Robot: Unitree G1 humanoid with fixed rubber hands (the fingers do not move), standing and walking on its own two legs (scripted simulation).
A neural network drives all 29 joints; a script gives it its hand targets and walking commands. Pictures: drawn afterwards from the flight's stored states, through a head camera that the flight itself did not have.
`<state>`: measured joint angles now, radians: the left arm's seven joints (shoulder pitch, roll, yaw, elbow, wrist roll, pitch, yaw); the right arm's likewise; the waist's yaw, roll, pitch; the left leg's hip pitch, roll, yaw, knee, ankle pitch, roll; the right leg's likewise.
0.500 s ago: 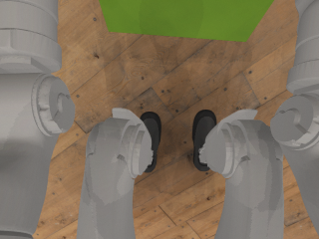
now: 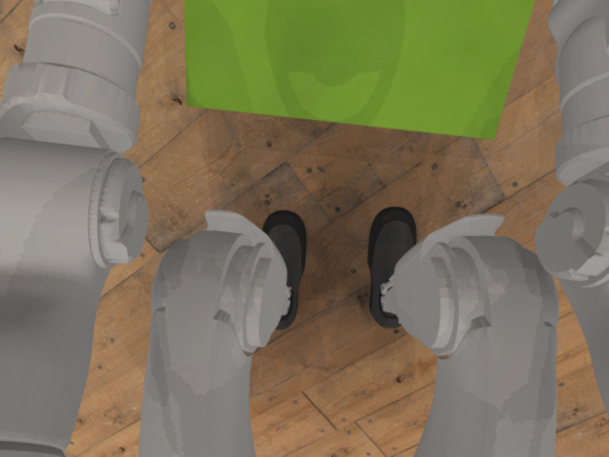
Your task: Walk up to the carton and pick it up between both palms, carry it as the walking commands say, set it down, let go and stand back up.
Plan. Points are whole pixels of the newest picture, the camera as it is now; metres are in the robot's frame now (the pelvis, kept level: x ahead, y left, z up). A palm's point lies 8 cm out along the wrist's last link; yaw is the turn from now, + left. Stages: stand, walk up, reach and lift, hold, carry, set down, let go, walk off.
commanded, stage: set down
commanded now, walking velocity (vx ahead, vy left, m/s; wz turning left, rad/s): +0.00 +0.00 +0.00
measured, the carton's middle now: out of the picture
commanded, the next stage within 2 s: let go in 1.68 s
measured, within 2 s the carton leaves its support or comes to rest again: neither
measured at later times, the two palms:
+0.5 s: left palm out of the picture +0.59 +0.20 -0.15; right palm out of the picture +0.55 -0.24 -0.18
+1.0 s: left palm out of the picture +0.60 +0.20 -0.01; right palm out of the picture +0.56 -0.25 -0.05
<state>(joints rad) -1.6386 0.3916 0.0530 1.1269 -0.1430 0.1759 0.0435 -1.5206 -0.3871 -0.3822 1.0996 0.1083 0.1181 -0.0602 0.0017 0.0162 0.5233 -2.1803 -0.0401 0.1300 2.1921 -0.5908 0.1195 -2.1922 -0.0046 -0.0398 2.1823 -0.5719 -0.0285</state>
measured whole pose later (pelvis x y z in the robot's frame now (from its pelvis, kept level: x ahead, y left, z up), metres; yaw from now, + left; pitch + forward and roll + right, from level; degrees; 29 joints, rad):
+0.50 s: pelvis +0.00 +0.00 -0.01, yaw +0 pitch +33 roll +0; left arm -1.64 0.51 0.04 1.06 -0.24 0.18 0.04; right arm -1.52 -0.45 -0.34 1.05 0.18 0.14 -0.09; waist 0.00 0.02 0.52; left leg -2.19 -0.04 0.13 2.22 -0.59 0.11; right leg -2.21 0.00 -0.04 2.21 -0.57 -0.04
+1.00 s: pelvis -0.01 -0.01 +0.05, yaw -1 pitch +28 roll +1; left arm -1.63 0.60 0.04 0.84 -0.26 0.45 0.02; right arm -1.52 -0.50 -0.32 0.79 0.22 0.45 -0.10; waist 0.00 0.02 0.52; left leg -1.96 -0.04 0.11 2.04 -0.58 0.10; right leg -1.99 0.02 -0.03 2.04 -0.54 -0.04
